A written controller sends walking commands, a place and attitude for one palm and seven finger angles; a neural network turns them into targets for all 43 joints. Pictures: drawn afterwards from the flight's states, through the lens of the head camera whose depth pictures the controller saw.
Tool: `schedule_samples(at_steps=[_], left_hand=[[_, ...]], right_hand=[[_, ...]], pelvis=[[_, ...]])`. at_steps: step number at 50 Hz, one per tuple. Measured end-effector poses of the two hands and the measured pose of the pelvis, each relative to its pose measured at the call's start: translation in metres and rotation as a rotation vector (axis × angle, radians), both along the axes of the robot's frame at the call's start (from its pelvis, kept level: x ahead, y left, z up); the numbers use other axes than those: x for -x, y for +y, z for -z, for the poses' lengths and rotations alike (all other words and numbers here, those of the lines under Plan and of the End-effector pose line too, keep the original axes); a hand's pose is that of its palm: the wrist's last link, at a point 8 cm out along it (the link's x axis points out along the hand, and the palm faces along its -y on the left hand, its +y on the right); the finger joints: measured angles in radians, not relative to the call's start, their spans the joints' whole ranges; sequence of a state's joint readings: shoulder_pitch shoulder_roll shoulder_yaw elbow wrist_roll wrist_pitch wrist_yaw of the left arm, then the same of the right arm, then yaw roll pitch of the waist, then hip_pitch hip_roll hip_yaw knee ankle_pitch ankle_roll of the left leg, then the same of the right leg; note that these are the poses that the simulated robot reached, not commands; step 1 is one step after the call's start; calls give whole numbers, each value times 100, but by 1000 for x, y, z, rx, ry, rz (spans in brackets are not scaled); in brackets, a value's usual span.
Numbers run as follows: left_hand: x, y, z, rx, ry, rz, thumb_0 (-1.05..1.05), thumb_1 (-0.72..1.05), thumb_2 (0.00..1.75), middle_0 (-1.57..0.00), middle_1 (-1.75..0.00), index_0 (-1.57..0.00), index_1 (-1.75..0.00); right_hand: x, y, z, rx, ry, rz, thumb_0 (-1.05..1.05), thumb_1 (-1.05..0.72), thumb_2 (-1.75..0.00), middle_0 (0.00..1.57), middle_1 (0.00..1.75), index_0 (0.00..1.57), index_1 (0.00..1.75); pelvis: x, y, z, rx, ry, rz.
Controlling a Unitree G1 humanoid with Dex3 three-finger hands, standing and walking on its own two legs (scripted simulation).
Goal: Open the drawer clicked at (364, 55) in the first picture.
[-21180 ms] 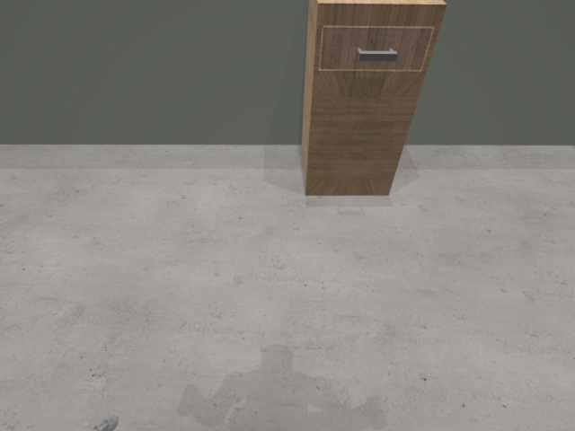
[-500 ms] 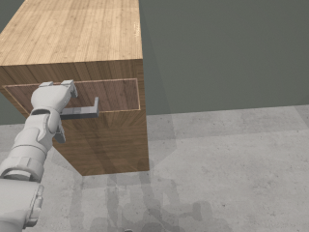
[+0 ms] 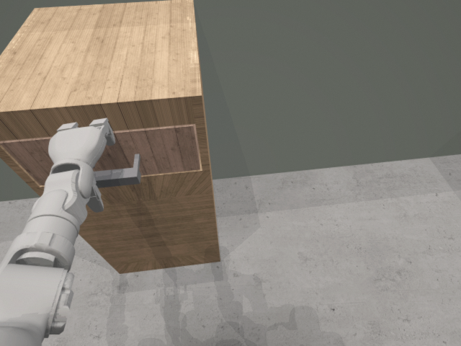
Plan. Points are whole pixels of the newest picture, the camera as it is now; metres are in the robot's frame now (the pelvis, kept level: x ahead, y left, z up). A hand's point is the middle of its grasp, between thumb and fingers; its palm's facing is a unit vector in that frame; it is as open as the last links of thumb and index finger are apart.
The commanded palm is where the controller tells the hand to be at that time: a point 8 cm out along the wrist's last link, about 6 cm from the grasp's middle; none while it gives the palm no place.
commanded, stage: move the hooked fingers above the handle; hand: left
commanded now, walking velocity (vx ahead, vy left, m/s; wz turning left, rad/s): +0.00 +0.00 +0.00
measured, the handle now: (109, 169) +0.48 +0.26 -0.01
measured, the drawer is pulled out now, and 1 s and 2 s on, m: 0.00 0.00 0.00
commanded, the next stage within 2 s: lower the fingers behind the handle in 1.98 s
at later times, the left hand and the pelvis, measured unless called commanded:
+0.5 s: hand (103, 164) +0.45 +0.24 +0.05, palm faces +0.03 -0.03 -1.00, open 13.4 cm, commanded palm +0.42 +0.27 +0.11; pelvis +0.00 +0.00 -0.01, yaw +1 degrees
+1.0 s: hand (105, 170) +0.44 +0.24 +0.04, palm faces -0.02 -0.08 -1.00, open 13.8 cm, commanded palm +0.43 +0.27 +0.11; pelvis +0.00 +0.01 -0.01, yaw +2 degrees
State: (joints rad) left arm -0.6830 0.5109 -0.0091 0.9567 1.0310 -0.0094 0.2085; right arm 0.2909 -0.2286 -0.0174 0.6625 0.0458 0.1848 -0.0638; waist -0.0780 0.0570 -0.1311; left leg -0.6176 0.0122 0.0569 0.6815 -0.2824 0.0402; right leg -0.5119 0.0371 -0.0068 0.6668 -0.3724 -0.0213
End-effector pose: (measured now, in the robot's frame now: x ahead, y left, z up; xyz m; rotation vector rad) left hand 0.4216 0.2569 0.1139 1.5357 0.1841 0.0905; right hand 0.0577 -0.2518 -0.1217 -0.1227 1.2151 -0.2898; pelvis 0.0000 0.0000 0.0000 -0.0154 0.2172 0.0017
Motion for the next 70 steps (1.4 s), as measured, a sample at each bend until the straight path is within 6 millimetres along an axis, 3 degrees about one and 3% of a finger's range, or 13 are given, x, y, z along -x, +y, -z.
schedule_samples(at_steps=[6, 11, 15, 21, 29, 36, 40, 45, 50, 60, 66, 70], left_hand=[[10, 19, 7, -22, 64, 16, 0, -49, 30, -33, -121, -34, -121], [14, 5, 17, 21, 43, 126, 0, -49, 30, -32, -120, -33, -120], [4, -7, 16, 34, -41, 177, 0, -49, 30, -32, -120, -32, -120], [-2, -12, 13, 22, -111, 136, 0, -49, 30, -42, -126, -35, -123], [-4, -15, 3, -16, -43, 77, 0, -49, 30, -39, -123, -39, -125], [4, 18, -2, -7, 19, -23, 0, -49, 30, -34, -121, -36, -122], [13, 32, 5, -37, 68, -5, 0, -49, 30, -33, -121, -34, -121], [15, 13, 21, 22, 72, 122, 0, -49, 30, -32, -120, -33, -120], [-1, -10, 21, 51, -49, 213, 0, -49, 30, -34, -121, -32, -120], [-5, -18, 16, 1, -94, 125, 0, -49, 30, -48, -125, -37, -127], [-5, -17, 5, -17, -25, 82, 0, -49, 30, -43, -123, -42, -126], [-2, -1, -3, 14, -9, 35, 0, -49, 30, -38, -122, -42, -124]], right_hand=[[4, -11, -3, 41, 22, -23, 0, -90, -90, 21, 30, 20, 30], [8, -22, -4, 82, 69, -45, 0, -90, -90, 21, 30, 20, 30], [8, -26, -4, 100, 81, -40, 0, -90, -90, 20, 30, 20, 30], [8, -19, 3, 66, 79, -36, 0, -90, -90, 20, 30, 20, 30], [5, -1, 4, 8, 28, 0, 0, -90, -90, 20, 30, 20, 30], [10, -5, -2, 24, 14, 9, 0, -90, -90, 21, 30, 20, 30], [15, -14, -3, 54, 48, -15, 0, -90, -90, 21, 30, 20, 30], [18, -23, -5, 99, 94, -41, 0, -90, -90, 21, 30, 20, 30], [15, -25, -6, 125, 91, -34, 0, -90, -90, 20, 30, 20, 30], [10, 0, 8, 39, 56, -22, 0, -90, -90, 20, 30, 20, 30], [11, 10, 5, 14, 11, 9, 0, -90, -90, 21, 30, 20, 30], [18, 5, 1, 27, 8, 21, 0, -90, -90, 21, 30, 20, 30]], pelvis=[[0, -2, 0, 5, 3, -16], [-1, 1, 3, 10, 12, -35], [-1, 2, 6, 13, 30, -37], [-2, 5, 9, 13, 44, -25], [1, 3, 3, 5, 13, -4], [2, -1, 0, 3, 1, -1], [2, -1, 1, 8, 7, -18], [2, 3, 4, 15, 15, -40], [1, 7, 9, 21, 43, -39], [7, 9, 9, 16, 39, -15], [11, 6, 3, 9, 11, 0], [12, 4, 2, 7, 1, 5]])
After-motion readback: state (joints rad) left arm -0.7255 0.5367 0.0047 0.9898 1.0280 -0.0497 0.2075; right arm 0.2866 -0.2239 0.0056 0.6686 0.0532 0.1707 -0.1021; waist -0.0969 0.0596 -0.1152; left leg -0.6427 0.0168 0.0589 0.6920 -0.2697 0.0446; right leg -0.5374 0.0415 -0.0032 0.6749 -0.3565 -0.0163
